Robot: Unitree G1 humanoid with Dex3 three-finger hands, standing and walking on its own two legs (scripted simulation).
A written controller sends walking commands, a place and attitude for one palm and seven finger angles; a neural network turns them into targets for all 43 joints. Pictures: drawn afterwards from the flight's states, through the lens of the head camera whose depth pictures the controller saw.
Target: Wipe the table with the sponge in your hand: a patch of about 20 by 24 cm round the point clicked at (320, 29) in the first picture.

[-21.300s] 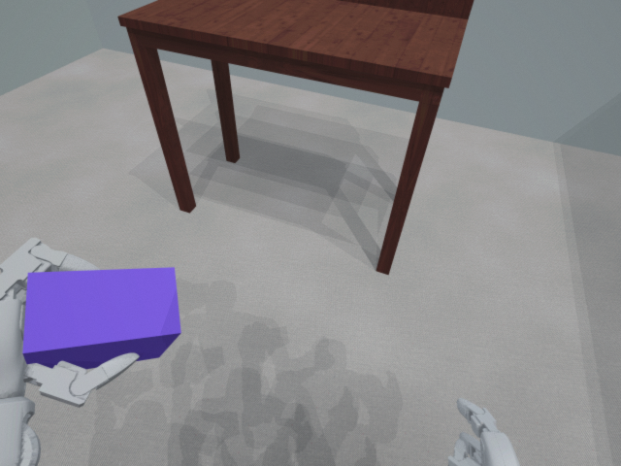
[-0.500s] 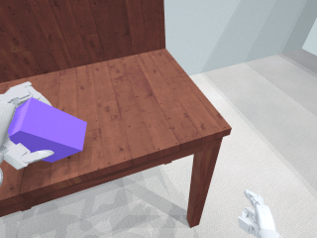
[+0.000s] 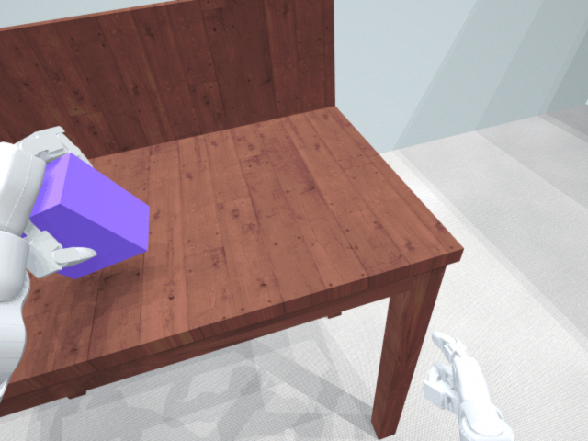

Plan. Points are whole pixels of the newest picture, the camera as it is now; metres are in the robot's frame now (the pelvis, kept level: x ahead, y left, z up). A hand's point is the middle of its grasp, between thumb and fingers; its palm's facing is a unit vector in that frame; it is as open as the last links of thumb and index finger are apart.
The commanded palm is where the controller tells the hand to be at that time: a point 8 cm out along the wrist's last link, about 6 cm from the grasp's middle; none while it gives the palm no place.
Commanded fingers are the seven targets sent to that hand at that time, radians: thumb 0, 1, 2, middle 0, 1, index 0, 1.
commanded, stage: turn the palm down, sponge in hand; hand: left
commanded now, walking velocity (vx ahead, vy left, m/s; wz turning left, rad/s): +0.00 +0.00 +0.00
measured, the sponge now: (87, 229) +0.26 +0.28 +0.21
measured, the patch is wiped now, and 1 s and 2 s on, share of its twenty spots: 0.00 0.00 0.00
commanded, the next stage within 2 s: move the sponge above the wiping area in 0.90 s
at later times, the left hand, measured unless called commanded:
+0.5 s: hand (45, 180) +0.26 +0.30 +0.28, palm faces +0.41 -0.05 -0.91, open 10.6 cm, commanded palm +0.19 +0.28 +0.31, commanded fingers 0.00 0.10 1.30 -1.20 -1.60 -1.20 -1.60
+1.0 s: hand (96, 208) +0.25 +0.25 +0.26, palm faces +0.35 -0.07 -0.94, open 10.6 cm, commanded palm +0.19 +0.24 +0.31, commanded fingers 0.00 0.10 1.30 -1.20 -1.60 -1.20 -1.60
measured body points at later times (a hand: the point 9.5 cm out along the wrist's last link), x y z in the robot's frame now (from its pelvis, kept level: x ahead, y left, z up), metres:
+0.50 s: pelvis +0.00 +0.00 +0.01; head -0.01 -0.06 +0.45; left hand +0.23 +0.29 +0.33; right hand +0.27 -0.18 -0.06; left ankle +0.00 +0.09 -0.73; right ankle +0.06 -0.07 -0.73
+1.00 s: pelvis -0.01 -0.04 +0.00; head -0.03 -0.11 +0.44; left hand +0.23 +0.24 +0.30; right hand +0.27 -0.24 -0.06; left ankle +0.00 +0.09 -0.73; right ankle +0.06 -0.07 -0.73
